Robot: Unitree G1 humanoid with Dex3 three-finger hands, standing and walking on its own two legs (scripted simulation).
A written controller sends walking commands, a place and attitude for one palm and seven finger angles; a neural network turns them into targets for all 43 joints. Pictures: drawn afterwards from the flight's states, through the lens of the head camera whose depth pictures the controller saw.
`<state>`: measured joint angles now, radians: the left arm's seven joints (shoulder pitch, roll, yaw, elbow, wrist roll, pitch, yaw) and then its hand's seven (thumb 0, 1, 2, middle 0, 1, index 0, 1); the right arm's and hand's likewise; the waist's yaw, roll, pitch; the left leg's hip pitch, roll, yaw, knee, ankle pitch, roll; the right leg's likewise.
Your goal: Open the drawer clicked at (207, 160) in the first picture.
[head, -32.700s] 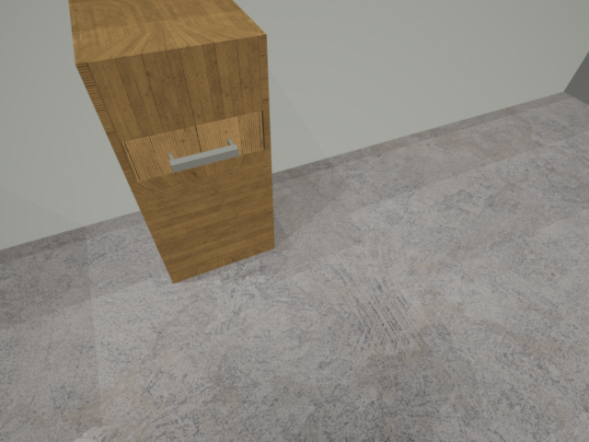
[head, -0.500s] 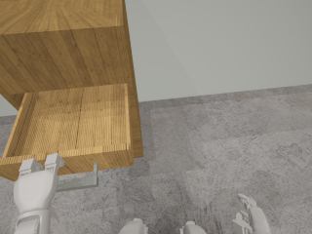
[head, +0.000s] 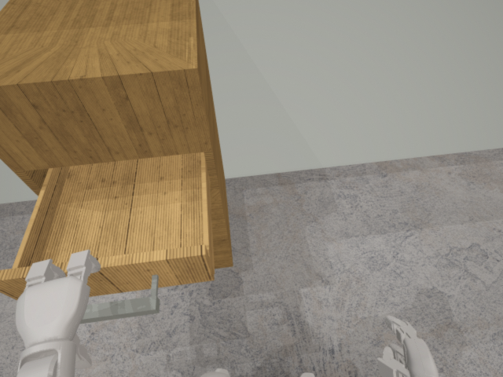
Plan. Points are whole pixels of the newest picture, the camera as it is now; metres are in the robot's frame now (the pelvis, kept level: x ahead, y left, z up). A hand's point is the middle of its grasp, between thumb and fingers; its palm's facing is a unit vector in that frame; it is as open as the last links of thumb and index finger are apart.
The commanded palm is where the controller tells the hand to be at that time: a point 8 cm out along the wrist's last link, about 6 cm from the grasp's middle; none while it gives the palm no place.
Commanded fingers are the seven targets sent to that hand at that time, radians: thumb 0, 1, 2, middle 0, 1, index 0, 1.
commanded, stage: lift the hand off the handle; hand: left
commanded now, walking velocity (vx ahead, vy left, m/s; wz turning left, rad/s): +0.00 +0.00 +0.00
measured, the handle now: (107, 298) +0.25 +0.30 -0.11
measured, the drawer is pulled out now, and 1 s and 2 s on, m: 0.25 0.25 0.25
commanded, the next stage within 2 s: draw the hand back to the body in 0.94 s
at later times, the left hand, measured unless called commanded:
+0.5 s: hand (58, 308) +0.20 +0.31 +0.02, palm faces +0.02 -0.01 -1.00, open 13.8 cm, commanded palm +0.18 +0.30 +0.07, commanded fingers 0.00 -0.50 0.30 -0.30 -1.20 -0.30 -1.20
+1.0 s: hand (52, 297) +0.21 +0.30 +0.04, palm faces +0.01 -0.03 -1.00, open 13.8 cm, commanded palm +0.19 +0.30 +0.09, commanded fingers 0.00 -0.50 0.30 -0.30 -1.20 -0.30 -1.20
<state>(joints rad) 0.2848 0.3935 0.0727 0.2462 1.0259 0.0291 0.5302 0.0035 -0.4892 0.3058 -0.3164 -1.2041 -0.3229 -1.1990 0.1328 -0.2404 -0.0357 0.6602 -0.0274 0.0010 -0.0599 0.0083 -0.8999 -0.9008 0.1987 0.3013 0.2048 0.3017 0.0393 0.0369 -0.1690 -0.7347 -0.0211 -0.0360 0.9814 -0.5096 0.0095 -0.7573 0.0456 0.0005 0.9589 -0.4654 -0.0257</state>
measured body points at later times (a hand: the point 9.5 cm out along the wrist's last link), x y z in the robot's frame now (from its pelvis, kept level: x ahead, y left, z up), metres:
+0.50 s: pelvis +0.00 +0.00 +0.02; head +0.04 -0.01 +0.46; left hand +0.20 +0.30 +0.07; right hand +0.20 -0.24 -0.09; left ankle -0.02 +0.11 -0.68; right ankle +0.00 -0.11 -0.68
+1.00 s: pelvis +0.00 +0.00 +0.03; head +0.03 -0.01 +0.48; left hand +0.21 +0.30 +0.10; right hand +0.21 -0.23 -0.07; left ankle -0.02 +0.11 -0.68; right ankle +0.00 -0.11 -0.68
